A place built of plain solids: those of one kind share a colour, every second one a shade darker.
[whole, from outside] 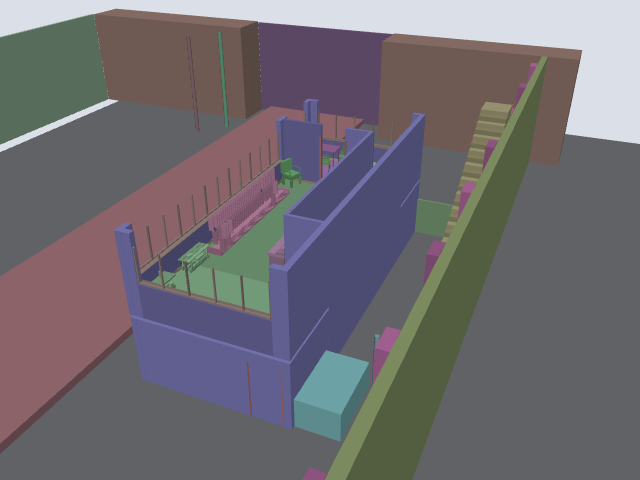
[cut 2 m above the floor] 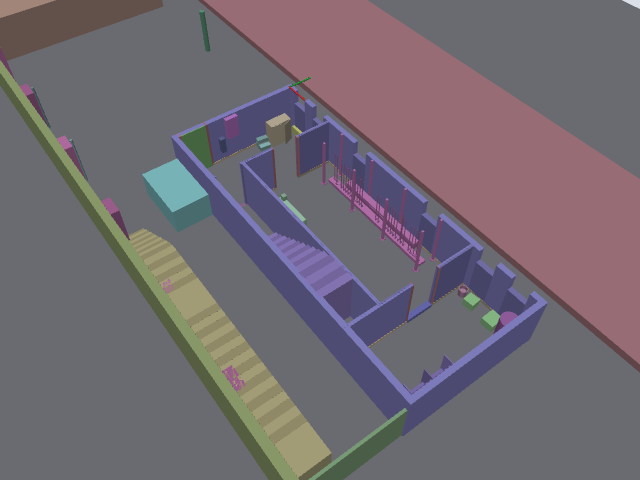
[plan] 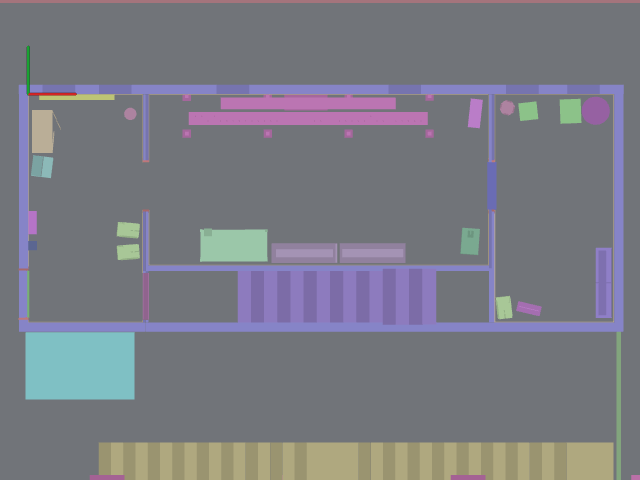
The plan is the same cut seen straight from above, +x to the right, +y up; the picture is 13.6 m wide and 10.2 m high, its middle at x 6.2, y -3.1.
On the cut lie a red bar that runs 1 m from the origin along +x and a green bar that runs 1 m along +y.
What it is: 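A mechanical signal box beside a railway in a town; below a lobby, the locking room and a lamp room, above the operating floor with its lever frame behind one band of glass and beyond a partition the mess room; one straight stair between walls, met straight on from the door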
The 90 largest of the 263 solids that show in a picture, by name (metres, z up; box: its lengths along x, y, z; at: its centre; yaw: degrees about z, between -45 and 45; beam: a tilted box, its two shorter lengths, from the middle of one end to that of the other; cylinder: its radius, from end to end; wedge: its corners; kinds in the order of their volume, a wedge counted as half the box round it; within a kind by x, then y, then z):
{
 "yard_line_abut_1": {"box": [2.41, 10.45, 5.85], "at": [-12.95, -5.01, 2.88]},
 "yard_line_abut_2": {"box": [2.27, 10.45, 5.85], "at": [23.91, -5.01, 2.88]},
 "yard_line_abut_3": {"box": [2.27, 11.29, 5.85], "at": [23.91, 14.98, 2.88]},
 "yard_line_bed_1": {"box": [39.2, 6.7, 0.6], "at": [5.44, 5.29, 0.0]},
 "yard_line_near_1": {"box": [34.52, 0.3, 5.85], "at": [5.51, -8.55, 2.88]},
 "yard_line_far_1": {"box": [34.52, 0.2, 5.85], "at": [5.51, 20.73, 2.88]},
 "yard_line_step_1": {"box": [0.26, 1.0, 1.27], "at": [3.19, -7.9, 0.59]},
 "yard_line_step_2": {"box": [0.26, 1.0, 1.45], "at": [3.45, -7.9, 0.67]},
 "yard_line_step_3": {"box": [0.26, 1.0, 1.62], "at": [3.71, -7.9, 0.76]},
 "yard_line_step_4": {"box": [0.26, 1.0, 1.79], "at": [3.97, -7.9, 0.85]},
 "yard_line_step_5": {"box": [0.26, 1.0, 1.97], "at": [4.23, -7.9, 0.93]},
 "yard_line_step_6": {"box": [0.26, 1.0, 2.14], "at": [4.49, -7.9, 1.02]},
 "yard_line_step_7": {"box": [0.26, 1.0, 2.32], "at": [4.75, -7.9, 1.11]},
 "yard_line_step_8": {"box": [0.26, 1.0, 2.49], "at": [5.01, -7.9, 1.2]},
 "yard_line_step_9": {"box": [0.26, 1.0, 2.67], "at": [5.27, -7.9, 1.28]},
 "yard_line_step_10": {"box": [0.26, 1.0, 2.84], "at": [5.53, -7.9, 1.37]},
 "yard_line_step_11": {"box": [0.26, 1.0, 3.02], "at": [5.79, -7.9, 1.46]},
 "yard_line_step_12": {"box": [1.1, 1.0, 3.19], "at": [6.47, -7.9, 1.54]},
 "yard_line_step_13": {"box": [0.26, 1.0, 3.36], "at": [7.15, -7.9, 1.63]},
 "yard_line_step_14": {"box": [0.26, 1.0, 3.54], "at": [7.41, -7.9, 1.72]},
 "yard_line_step_15": {"box": [0.26, 1.0, 3.71], "at": [7.67, -7.9, 1.81]},
 "yard_line_step_16": {"box": [0.26, 1.0, 3.89], "at": [7.93, -7.9, 1.89]},
 "yard_line_step_17": {"box": [0.26, 1.0, 4.06], "at": [8.19, -7.9, 1.98]},
 "yard_line_step_18": {"box": [0.26, 1.0, 4.24], "at": [8.45, -7.9, 2.07]},
 "yard_line_step_19": {"box": [0.26, 1.0, 4.41], "at": [8.71, -7.9, 2.16]},
 "yard_line_step_20": {"box": [0.26, 1.0, 4.59], "at": [8.97, -7.9, 2.24]},
 "yard_line_step_21": {"box": [0.26, 1.0, 4.76], "at": [9.23, -7.9, 2.33]},
 "yard_line_step_22": {"box": [0.26, 1.0, 4.93], "at": [9.49, -7.9, 2.42]},
 "yard_line_step_23": {"box": [0.26, 1.0, 5.11], "at": [9.75, -7.9, 2.5]},
 "yard_line_step_24": {"box": [0.26, 1.0, 5.28], "at": [10.01, -7.9, 2.59]},
 "yard_line_step_25": {"box": [0.26, 1.0, 5.46], "at": [10.27, -7.9, 2.68]},
 "yard_line_step_26": {"box": [0.26, 1.0, 5.63], "at": [10.53, -7.9, 2.77]},
 "yard_line_step_27": {"box": [0.26, 1.0, 5.81], "at": [10.79, -7.9, 2.85]},
 "yard_line_step_28": {"box": [0.26, 1.0, 5.98], "at": [11.05, -7.9, 2.94]},
 "yard_line_step_29": {"box": [0.26, 1.0, 6.16], "at": [11.31, -7.9, 3.03]},
 "yard_line_step_30": {"box": [1.0, 1.0, 6.33], "at": [11.94, -7.9, 3.12]},
 "wall_1": {"box": [0.2, 0.51, 2.85], "at": [-0.1, -4.8, 3.98]},
 "wall_2": {"box": [0.2, 5.25, 2.5], "at": [-0.1, -2.42, 1.2]},
 "wall_3": {"box": [0.2, 4.26, 1.2], "at": [-0.1, -2.42, 3.15]},
 "wall_4": {"box": [0.2, 0.51, 2.85], "at": [-0.1, -0.05, 3.98]},
 "wall_5": {"box": [2.7, 0.2, 2.5], "at": [1.15, -4.95, 1.2]},
 "wall_6": {"box": [2.7, 0.2, 2.85], "at": [1.15, -4.95, 3.98]},
 "wall_7": {"box": [1.51, 0.2, 2.5], "at": [3.25, 0.1, 1.2]},
 "wall_8": {"box": [9.26, 0.2, 1.2], "at": [4.92, 0.1, 3.15]},
 "wall_9": {"box": [7.41, 0.06, 2.85], "at": [6.14, -3.67, 3.98]},
 "wall_10": {"box": [7.35, 0.2, 2.85], "at": [6.17, -4.95, 1.38]},
 "wall_11": {"box": [7.35, 0.2, 2.85], "at": [6.17, -4.95, 3.98]},
 "wall_12": {"box": [7.35, 0.06, 2.85], "at": [6.17, -3.73, 1.38]},
 "wall_13": {"box": [7.35, 0.06, 2.85], "at": [6.17, -3.73, 3.98]},
 "wall_14": {"box": [7.35, 0.06, 2.5], "at": [6.17, -3.67, 1.2]},
 "wall_15": {"box": [2.96, 0.2, 2.5], "at": [6.17, 0.1, 1.2]},
 "wall_16": {"box": [1.51, 0.2, 2.5], "at": [9.1, 0.1, 1.2]},
 "wall_17": {"box": [0.61, 0.2, 2.5], "at": [11.15, 0.1, 1.2]},
 "wall_18": {"box": [2.8, 0.2, 2.5], "at": [11.25, -4.95, 1.2]},
 "wall_19": {"box": [2.8, 0.2, 2.85], "at": [11.25, -4.95, 3.98]},
 "wall_20": {"box": [0.2, 0.51, 2.85], "at": [12.55, -4.8, 3.98]},
 "wall_21": {"box": [0.2, 5.25, 2.5], "at": [12.55, -2.42, 1.2]},
 "wall_22": {"box": [0.2, 4.26, 1.2], "at": [12.55, -2.42, 3.15]},
 "wall_23": {"box": [0.2, 0.51, 2.85], "at": [12.55, -0.05, 3.98]},
 "yard_line_near_pier_1": {"box": [0.74, 0.31, 5.85], "at": [-9.83, -8.25, 2.88]},
 "yard_line_near_pier_2": {"box": [0.74, 0.31, 5.85], "at": [-6.0, -8.25, 2.88]},
 "yard_line_near_pier_3": {"box": [0.74, 0.31, 5.85], "at": [-2.16, -8.25, 2.88]},
 "yard_line_near_pier_4": {"box": [0.74, 0.31, 5.85], "at": [1.68, -8.25, 2.88]},
 "yard_line_near_pier_5": {"box": [0.74, 0.31, 5.85], "at": [5.51, -8.25, 2.88]},
 "yard_line_near_pier_6": {"box": [0.74, 0.31, 5.85], "at": [9.35, -8.25, 2.88]},
 "yard_line_near_pier_7": {"box": [0.74, 0.31, 5.85], "at": [13.18, -8.25, 2.88]},
 "yard_line_near_pier_8": {"box": [0.74, 0.31, 5.85], "at": [17.02, -8.25, 2.88]},
 "yard_line_near_pier_9": {"box": [0.74, 0.31, 5.85], "at": [20.85, -8.25, 2.88]},
 "yard_line_dark_1": {"box": [0.2, 9.12, 5.76], "at": [25.14, 4.78, 2.83]},
 "raised_floor_operating_1": {"box": [2.63, 4.98, 0.25], "at": [1.25, -2.42, 2.67]},
 "raised_floor_operating_2": {"box": [7.48, 3.83, 0.25], "at": [6.17, -1.85, 2.67]},
 "stair_1": {"box": [0.3, 1.19, 0.93], "at": [5.72, -4.3, 0.41]},
 "stair_2": {"box": [0.3, 1.19, 1.1], "at": [6.0, -4.3, 0.5]},
 "stair_3": {"box": [0.3, 1.19, 1.27], "at": [6.28, -4.3, 0.59]},
 "stair_4": {"box": [0.3, 1.19, 1.45], "at": [6.56, -4.3, 0.68]},
 "stair_5": {"box": [0.3, 1.19, 1.62], "at": [6.84, -4.3, 0.76]},
 "stair_6": {"box": [0.3, 1.19, 1.8], "at": [7.12, -4.3, 0.85]},
 "stair_7": {"box": [0.3, 1.19, 1.98], "at": [7.4, -4.3, 0.94]},
 "stair_8": {"box": [0.3, 1.19, 2.15], "at": [7.68, -4.3, 1.02]},
 "stair_9": {"box": [0.3, 1.19, 2.33], "at": [7.96, -4.3, 1.11]},
 "stair_10": {"box": [0.3, 1.19, 2.5], "at": [8.24, -4.3, 1.2]},
 "stair_11": {"box": [0.3, 1.19, 2.67], "at": [8.52, -4.3, 1.29]},
 "yard_line_bunker_1": {"box": [2.32, 1.43, 1.1], "at": [1.1, -5.78, 0.5]},
 "raised_floor_mess_1": {"box": [2.73, 4.98, 0.25], "at": [11.15, -2.42, 2.67]},
 "lever_frame_1": {"box": [5.08, 0.48, 0.13], "at": [5.95, -0.52, 2.81]},
 "lever_frame_2": {"box": [5.08, 0.52, 0.11], "at": [5.95, -0.52, 2.81]},
 "lever_frame_3": {"box": [5.08, 0.44, 0.14], "at": [5.95, -0.52, 2.82]},
 "register_desk_1": {"box": [1.21, 0.5, 1.04], "at": [3.23, -3.25, 3.27]},
 "yard_line_fence_1": {"box": [0.1, 3.35, 1.65], "at": [12.55, -6.72, 0.78]},
 "cupboard_steel_low_1": {"box": [0.44, 0.92, 1.05], "at": [0.3, -0.8, 0.48]}
}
